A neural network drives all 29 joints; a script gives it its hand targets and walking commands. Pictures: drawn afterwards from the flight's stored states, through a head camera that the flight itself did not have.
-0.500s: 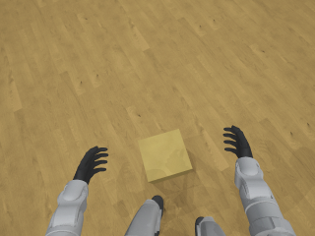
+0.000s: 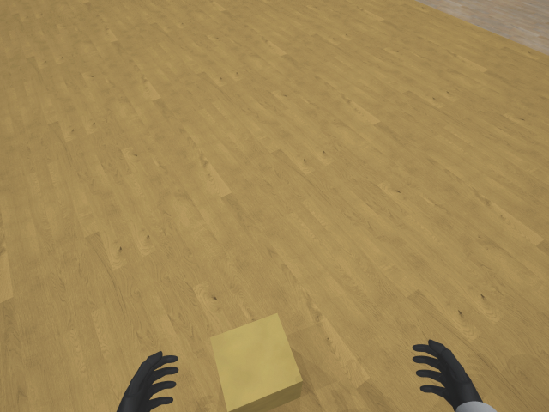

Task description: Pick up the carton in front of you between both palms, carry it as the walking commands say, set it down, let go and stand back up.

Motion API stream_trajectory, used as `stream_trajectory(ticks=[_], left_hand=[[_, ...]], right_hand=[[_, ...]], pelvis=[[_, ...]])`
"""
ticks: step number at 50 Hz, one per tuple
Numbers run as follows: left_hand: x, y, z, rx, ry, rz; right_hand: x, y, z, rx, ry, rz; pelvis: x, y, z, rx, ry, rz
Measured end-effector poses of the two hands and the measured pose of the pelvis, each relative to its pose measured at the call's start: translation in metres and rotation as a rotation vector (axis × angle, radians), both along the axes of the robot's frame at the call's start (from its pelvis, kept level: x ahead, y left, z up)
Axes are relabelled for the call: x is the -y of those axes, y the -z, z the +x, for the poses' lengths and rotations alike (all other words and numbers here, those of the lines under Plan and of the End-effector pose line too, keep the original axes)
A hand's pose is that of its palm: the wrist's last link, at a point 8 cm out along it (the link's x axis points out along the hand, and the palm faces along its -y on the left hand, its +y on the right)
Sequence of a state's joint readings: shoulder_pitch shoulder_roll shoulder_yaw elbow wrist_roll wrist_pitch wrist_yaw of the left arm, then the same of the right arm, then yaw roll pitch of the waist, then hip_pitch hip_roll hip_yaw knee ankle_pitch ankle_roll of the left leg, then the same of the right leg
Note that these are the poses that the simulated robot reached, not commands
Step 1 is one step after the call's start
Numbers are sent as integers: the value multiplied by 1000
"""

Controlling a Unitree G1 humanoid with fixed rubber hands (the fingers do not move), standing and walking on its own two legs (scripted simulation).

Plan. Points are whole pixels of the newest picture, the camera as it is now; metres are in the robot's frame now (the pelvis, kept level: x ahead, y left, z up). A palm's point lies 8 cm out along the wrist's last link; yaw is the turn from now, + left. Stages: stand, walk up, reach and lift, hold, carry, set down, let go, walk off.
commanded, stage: let go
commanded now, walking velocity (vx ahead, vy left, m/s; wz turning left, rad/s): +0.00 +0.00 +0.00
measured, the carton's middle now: (257, 369) +0.35 +0.10 -0.65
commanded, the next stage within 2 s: stand in 0.42 s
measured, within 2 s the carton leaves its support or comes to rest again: neither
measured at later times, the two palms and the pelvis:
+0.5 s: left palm out of the picture +0.14 +0.27 -0.08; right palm out of the picture +0.14 -0.23 -0.08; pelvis -0.01 +0.02 -0.01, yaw +0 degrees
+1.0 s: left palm out of the picture +0.13 +0.32 -0.11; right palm out of the picture +0.11 -0.26 -0.08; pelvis +0.01 +0.04 -0.01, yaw -2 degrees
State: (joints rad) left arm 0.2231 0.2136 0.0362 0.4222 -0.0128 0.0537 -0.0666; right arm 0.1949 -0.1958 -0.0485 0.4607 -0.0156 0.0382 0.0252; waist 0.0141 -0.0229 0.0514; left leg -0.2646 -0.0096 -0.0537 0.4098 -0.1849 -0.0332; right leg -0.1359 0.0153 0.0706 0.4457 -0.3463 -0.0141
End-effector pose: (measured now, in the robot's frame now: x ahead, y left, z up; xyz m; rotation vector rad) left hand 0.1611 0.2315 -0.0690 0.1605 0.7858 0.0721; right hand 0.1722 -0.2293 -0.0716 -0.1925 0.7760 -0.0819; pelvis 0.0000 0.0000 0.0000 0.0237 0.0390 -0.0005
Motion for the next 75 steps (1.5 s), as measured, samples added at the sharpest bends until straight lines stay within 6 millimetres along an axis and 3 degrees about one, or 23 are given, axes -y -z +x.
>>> stream_trajectory(ticks=[8, 22, 30, 36, 52, 75], left_hand=[[6, -2, 4, -8, 1, 29], [-26, 2, -18, -43, -45, 68], [-64, 30, -31, -89, -8, 137], [-79, 43, -38, -161, 6, 157], [-90, 44, -30, -201, 15, 185], [-101, 45, -69, -292, -2, 207]], right_hand=[[15, -5, -17, -1, 27, 5], [-14, -1, -18, -9, 6, -17], [25, 7, -57, -146, 67, -190], [40, 5, -67, -197, 111, -236], [28, 13, -62, -222, 126, -207], [43, 16, -97, -305, 150, -216]], pelvis=[[9, 1, 2, 51, 0, 3], [-13, 3, -10, 73, -1, -7], [-25, 8, -9, 34, 16, -23], [-31, 8, -1, 31, 24, -28], [-38, 5, 6, 46, 41, -29], [-37, 0, -9, 71, 43, -30]])
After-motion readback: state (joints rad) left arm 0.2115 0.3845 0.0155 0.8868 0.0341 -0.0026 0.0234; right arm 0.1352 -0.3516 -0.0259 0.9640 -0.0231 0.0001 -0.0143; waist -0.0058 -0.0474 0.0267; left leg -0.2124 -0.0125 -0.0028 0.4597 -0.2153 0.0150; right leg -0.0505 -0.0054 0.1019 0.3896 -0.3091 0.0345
